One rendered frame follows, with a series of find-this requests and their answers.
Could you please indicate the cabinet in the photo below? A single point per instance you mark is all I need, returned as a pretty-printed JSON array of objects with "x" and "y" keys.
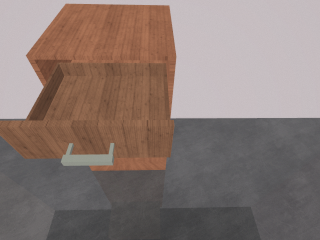
[{"x": 109, "y": 33}]

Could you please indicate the drawer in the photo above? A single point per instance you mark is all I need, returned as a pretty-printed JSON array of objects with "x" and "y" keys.
[{"x": 92, "y": 105}]

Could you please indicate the handle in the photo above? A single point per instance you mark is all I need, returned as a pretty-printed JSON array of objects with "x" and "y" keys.
[{"x": 70, "y": 159}]

